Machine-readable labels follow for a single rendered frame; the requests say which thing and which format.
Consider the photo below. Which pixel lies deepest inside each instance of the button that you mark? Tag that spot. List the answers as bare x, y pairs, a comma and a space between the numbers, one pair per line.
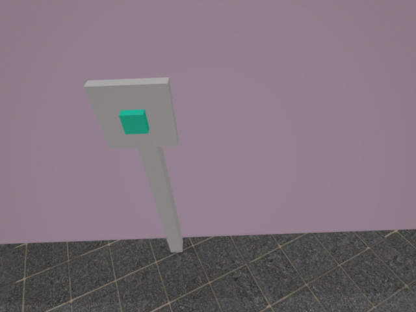
134, 121

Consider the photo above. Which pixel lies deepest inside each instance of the panel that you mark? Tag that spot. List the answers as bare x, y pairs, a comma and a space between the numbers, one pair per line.
108, 98

